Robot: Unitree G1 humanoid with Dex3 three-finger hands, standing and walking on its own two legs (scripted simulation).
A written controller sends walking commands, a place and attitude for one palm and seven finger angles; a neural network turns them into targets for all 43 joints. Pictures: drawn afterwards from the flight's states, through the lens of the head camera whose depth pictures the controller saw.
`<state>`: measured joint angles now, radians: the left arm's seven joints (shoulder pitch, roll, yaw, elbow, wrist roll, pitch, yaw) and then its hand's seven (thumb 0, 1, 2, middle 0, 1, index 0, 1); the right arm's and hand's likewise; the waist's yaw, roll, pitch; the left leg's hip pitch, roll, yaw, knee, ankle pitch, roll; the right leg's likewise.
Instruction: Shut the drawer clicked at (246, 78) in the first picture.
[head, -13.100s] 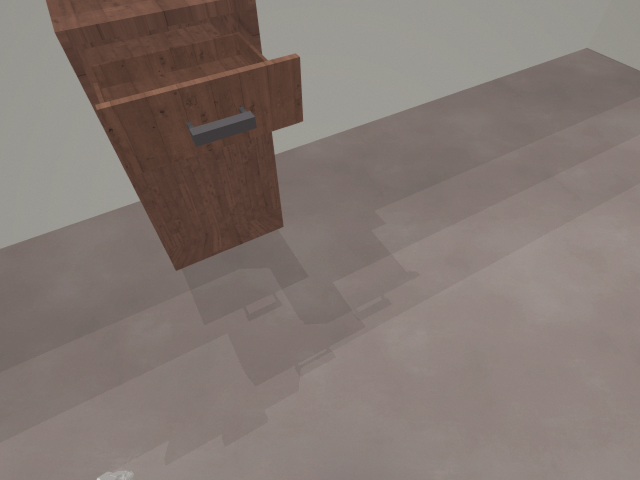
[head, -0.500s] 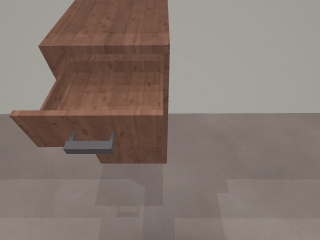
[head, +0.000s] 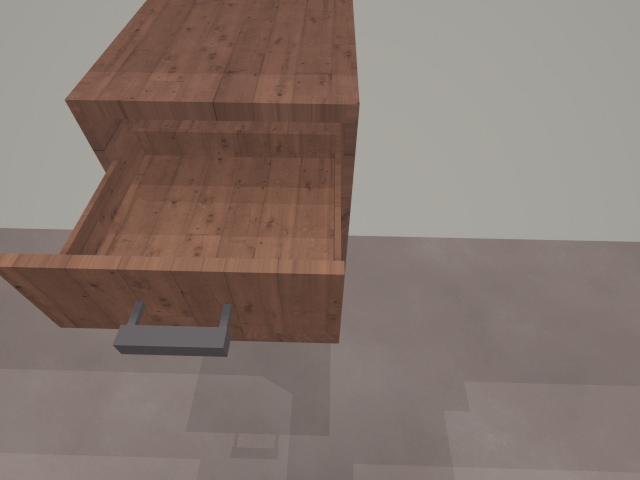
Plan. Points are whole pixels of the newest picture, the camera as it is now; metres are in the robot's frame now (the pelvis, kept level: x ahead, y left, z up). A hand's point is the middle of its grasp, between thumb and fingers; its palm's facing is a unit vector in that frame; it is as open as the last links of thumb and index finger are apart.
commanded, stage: come to a stop and stand still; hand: left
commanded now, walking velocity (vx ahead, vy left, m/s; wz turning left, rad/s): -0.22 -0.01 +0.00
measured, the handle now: (178, 324) +0.30 +0.20 +0.02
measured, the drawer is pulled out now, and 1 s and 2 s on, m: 0.30 0.30 0.30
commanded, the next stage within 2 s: look again from close up in 0.94 s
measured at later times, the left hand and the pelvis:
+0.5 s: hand out of the picture +0.08 +0.21 -0.16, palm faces +0.01 -0.97 -0.25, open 7.4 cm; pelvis +0.03 +0.02 +0.01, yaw -1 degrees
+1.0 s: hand out of the picture +0.04 +0.25 -0.15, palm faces -0.03 -0.97 -0.25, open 7.4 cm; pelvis +0.03 +0.06 +0.01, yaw -2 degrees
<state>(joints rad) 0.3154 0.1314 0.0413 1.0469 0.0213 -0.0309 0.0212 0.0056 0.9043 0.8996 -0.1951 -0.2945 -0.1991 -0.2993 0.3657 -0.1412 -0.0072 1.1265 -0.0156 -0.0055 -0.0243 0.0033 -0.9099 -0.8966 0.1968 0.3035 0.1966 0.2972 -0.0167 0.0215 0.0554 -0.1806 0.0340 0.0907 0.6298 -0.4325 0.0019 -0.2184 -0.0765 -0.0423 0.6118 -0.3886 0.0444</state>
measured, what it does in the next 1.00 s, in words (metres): steps on the spot: right foot, then left foot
